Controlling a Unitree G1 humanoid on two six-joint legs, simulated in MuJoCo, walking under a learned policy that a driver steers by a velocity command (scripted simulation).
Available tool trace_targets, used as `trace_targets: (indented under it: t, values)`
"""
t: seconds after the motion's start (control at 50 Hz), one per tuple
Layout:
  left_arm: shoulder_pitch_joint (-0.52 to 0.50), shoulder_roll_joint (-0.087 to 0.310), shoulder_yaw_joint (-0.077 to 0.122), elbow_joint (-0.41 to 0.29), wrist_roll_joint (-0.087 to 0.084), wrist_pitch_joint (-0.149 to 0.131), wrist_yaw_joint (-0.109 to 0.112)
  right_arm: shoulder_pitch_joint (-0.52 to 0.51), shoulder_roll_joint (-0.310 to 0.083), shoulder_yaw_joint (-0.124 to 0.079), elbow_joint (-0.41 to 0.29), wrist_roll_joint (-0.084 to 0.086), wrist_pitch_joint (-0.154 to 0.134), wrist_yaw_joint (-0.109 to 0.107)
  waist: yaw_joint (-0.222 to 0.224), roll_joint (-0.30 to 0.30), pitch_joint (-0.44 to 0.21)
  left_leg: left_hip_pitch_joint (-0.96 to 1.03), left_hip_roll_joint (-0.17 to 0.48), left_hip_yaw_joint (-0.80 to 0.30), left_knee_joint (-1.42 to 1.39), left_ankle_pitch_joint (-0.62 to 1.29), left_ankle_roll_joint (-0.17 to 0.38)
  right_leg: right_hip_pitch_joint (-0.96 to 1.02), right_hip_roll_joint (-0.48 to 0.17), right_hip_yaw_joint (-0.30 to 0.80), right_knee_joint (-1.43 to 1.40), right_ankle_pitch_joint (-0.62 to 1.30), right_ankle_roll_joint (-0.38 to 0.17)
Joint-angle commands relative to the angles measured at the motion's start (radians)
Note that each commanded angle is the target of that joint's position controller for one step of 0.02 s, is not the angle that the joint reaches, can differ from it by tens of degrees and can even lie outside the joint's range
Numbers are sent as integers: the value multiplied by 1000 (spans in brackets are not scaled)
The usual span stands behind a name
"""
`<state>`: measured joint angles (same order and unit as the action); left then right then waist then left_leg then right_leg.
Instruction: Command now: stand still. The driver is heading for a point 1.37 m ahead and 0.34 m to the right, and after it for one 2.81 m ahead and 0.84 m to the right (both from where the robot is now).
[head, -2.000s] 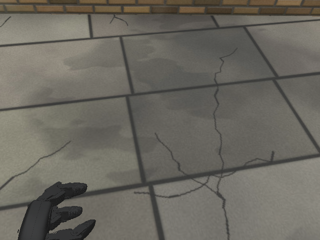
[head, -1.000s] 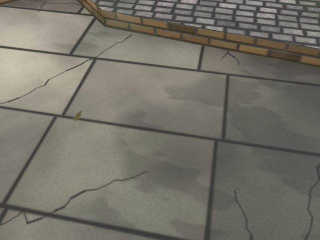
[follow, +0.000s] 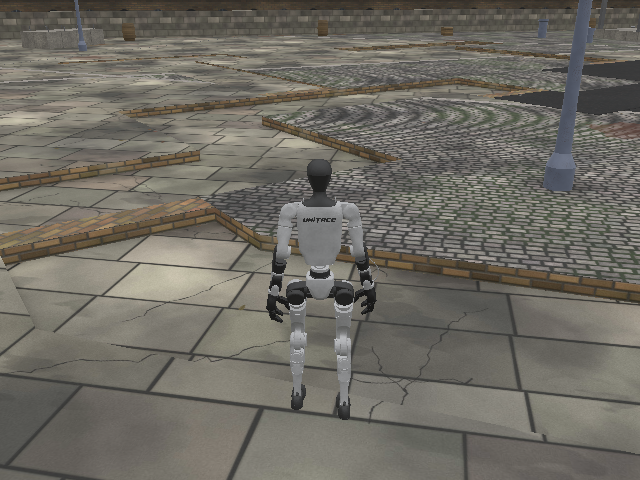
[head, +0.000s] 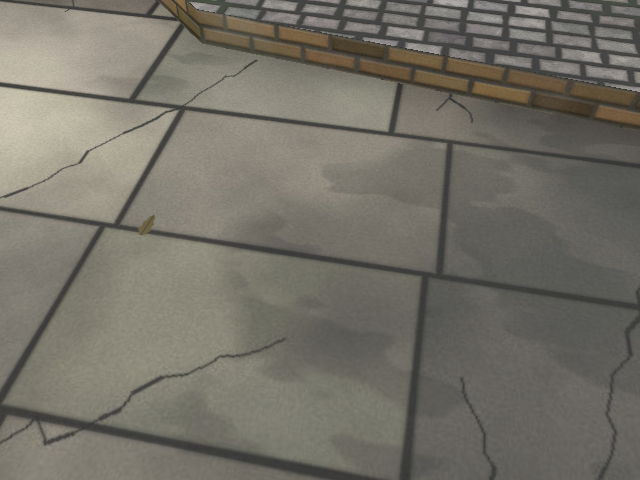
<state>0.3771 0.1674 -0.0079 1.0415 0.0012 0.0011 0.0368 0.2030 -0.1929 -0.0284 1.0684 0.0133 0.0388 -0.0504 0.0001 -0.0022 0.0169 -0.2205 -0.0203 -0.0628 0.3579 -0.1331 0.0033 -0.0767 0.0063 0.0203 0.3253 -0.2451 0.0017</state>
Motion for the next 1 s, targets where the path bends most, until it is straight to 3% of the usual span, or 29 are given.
trace_targets:
  t: [0.02,0.26,0.28,0.3,0.32,0.36,0.38,0.4,0.42,0.44,0.48,0.54,0.6,0.68,0.84,1.0]
  values:
    - [98,81,14,-3,0,-4,2,26,-98,-13,-14,0,-5,-3,-2,-2,26,86,30,-24,-40,98,54,-119,-20,17,-75,104,-29]
    - [131,68,15,22,-1,-3,5,42,-91,-6,13,0,-6,-4,-2,-4,38,73,27,-20,-43,81,51,-121,-17,15,-78,92,-27]
    - [157,62,15,37,-1,-2,7,67,-81,-4,24,2,-5,-6,0,-7,-1,84,7,-2,-43,-91,52,-106,-5,7,-90,-73,-31]
    - [151,103,30,27,-11,0,12,83,-107,-16,25,13,-6,-8,3,-29,14,32,-29,35,2,-368,60,-119,-4,27,-87,-310,-58]
    - [135,105,31,12,-10,0,15,45,-105,-16,15,8,-11,-7,12,-30,98,-54,-32,33,12,-407,62,-173,-28,65,-116,-395,-80]
    - [115,78,24,8,-6,-12,18,14,-35,3,4,-7,-34,2,2,-61,146,-39,-12,20,17,-139,50,-203,-70,113,-155,-248,-94]
    - [113,74,23,13,-2,-17,17,34,-32,6,10,-15,-41,5,-9,-56,136,-2,6,4,-5,-39,45,-202,-57,90,-128,-124,-81]
    - [127,81,25,23,-1,-19,16,66,-49,4,16,-16,-41,7,-11,-46,120,24,9,3,-14,2,47,-192,-32,60,-92,-39,-65]
    - [158,41,16,26,2,-17,13,74,-91,-3,24,-3,-41,8,6,26,97,32,13,-9,-1,44,58,-156,-2,21,-71,30,-41]
    - [176,42,14,34,2,-14,12,77,-83,0,23,9,-40,8,6,24,75,45,13,-13,2,91,68,-122,5,11,-55,77,-21]
    - [183,58,15,33,-7,-13,12,77,-86,2,25,9,-37,9,7,6,46,76,17,-17,17,216,73,-97,-3,10,-36,178,-13]
    - [196,58,10,36,-3,-4,8,91,-83,4,27,9,-33,11,4,-2,-3,130,25,-19,28,338,80,-73,-11,12,-28,259,-6]
    - [191,56,9,38,-10,0,10,79,-87,3,23,10,-29,10,4,13,-6,131,25,-19,22,371,82,-58,-22,20,-28,270,1]
    - [195,54,10,47,-8,3,13,70,-84,0,21,11,-28,10,5,-10,-8,137,25,-18,10,364,82,-50,-25,17,-31,264,6]
    - [188,50,14,62,-2,6,17,58,-82,-5,17,9,-13,7,0,-29,20,136,21,-20,-16,255,79,-87,-18,6,-51,166,7]
    - [190,49,19,69,-5,4,24,52,-84,-6,11,5,-8,5,-2,-7,47,109,18,-22,-35,157,76,-114,-18,6,-62,94,4]
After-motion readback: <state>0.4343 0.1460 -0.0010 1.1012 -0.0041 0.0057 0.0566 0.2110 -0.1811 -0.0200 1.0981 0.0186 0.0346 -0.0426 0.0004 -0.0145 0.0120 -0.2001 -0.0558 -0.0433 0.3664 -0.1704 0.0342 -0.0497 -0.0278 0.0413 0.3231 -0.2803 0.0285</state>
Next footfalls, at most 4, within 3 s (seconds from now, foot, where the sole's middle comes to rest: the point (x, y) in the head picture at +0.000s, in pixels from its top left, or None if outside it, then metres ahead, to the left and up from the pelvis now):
2.48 right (402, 462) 0.62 -0.17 -0.94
2.92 left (325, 297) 1.10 0.01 -0.94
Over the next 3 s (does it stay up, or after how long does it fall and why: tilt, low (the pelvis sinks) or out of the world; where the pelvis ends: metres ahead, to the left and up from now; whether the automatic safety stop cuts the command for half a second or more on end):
stays up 0.94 -0.05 -0.19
